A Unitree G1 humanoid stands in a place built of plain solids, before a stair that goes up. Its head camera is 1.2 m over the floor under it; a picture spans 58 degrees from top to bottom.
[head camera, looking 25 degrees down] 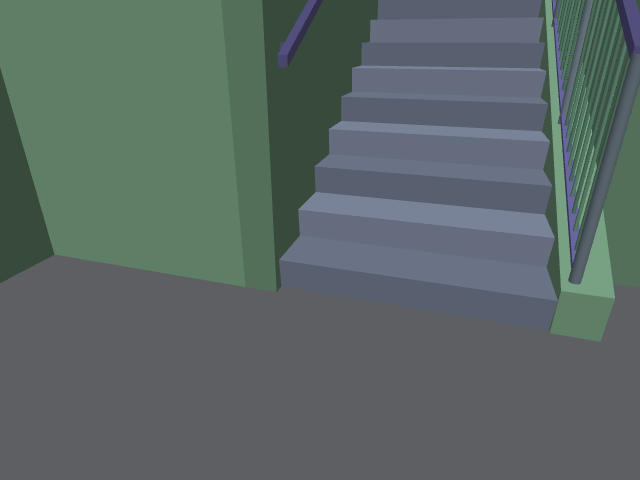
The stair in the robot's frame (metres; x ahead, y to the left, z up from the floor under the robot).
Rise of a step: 0.17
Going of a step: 0.30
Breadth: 1.30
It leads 17 degrees to the right of straight ahead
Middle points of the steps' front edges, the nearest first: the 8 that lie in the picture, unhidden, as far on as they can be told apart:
1.78 -0.41 0.17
2.07 -0.50 0.33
2.35 -0.59 0.50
2.64 -0.68 0.67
2.93 -0.77 0.84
3.21 -0.86 1.00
3.50 -0.94 1.17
3.79 -1.03 1.34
